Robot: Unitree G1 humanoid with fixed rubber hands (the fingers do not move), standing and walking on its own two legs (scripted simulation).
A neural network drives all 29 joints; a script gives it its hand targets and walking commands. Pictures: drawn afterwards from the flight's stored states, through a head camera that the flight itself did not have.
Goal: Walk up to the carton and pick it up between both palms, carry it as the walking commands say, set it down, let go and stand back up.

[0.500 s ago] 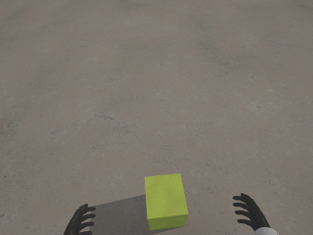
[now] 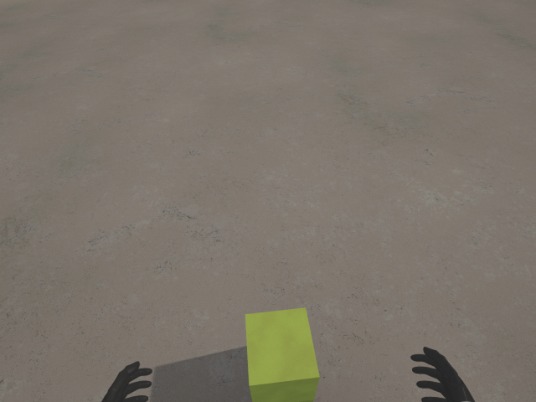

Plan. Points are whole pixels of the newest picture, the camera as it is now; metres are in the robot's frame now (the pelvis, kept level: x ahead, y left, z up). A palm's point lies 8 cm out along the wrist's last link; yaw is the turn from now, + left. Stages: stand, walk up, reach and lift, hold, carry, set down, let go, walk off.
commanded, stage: stand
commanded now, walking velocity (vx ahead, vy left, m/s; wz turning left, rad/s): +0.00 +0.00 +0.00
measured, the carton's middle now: (279, 358) +0.43 -0.01 -0.65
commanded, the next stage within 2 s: none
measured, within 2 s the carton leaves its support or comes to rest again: neither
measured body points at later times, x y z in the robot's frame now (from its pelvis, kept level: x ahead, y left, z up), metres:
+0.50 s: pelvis +0.01 +0.00 +0.00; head -0.01 -0.01 +0.45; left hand +0.16 +0.28 -0.07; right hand +0.16 -0.29 -0.08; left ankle -0.04 +0.11 -0.74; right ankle +0.03 -0.12 -0.74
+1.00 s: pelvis +0.00 +0.00 +0.00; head -0.02 -0.01 +0.45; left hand +0.16 +0.28 -0.06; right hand +0.15 -0.29 -0.08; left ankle -0.04 +0.11 -0.74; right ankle +0.03 -0.12 -0.74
